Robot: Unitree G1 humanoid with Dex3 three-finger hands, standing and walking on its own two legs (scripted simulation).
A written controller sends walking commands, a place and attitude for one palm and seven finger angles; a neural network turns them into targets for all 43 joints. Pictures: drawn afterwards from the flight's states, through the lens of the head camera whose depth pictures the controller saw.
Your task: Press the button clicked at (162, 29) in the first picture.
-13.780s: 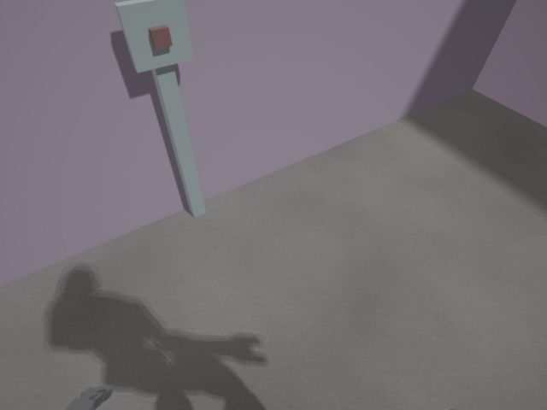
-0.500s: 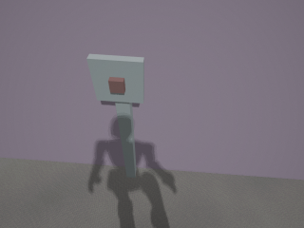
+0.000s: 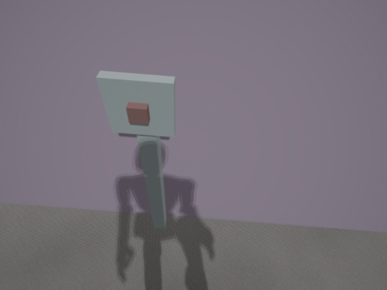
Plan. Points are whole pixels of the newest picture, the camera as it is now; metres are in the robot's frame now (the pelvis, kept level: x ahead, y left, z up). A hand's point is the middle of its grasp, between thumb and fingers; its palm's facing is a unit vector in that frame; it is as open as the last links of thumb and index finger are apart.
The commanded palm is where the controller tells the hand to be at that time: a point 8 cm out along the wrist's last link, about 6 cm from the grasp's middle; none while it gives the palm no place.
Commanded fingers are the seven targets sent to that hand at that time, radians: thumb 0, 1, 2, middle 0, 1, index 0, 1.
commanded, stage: come to a stop and stand still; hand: left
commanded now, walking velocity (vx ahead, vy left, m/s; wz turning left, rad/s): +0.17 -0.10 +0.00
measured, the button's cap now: (138, 112) +0.50 +0.19 +0.08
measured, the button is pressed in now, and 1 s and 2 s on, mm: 0 0 0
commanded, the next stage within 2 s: look again from close up in 1.98 s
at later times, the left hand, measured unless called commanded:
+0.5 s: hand out of the picture +0.11 +0.16 -0.17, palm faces -0.01 -0.97 -0.24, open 7.3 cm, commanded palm none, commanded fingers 0.00 0.90 0.90 -0.20 -0.30 -0.20 -0.30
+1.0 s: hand out of the picture +0.02 +0.15 -0.18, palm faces +0.01 -0.98 -0.19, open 7.4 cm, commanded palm none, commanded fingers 0.00 0.90 0.90 -0.20 -0.30 -0.20 -0.30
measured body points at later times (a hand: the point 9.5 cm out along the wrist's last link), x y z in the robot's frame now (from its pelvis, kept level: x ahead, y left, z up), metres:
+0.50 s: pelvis +0.04 -0.02 -0.01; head +0.06 -0.03 +0.44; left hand +0.11 +0.21 -0.16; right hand +0.04 -0.25 -0.17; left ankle +0.05 +0.10 -0.74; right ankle +0.06 -0.14 -0.74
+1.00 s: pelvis +0.03 -0.01 +0.00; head +0.04 -0.02 +0.45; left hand +0.02 +0.20 -0.16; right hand +0.03 -0.23 -0.17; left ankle +0.05 +0.10 -0.74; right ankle +0.06 -0.14 -0.74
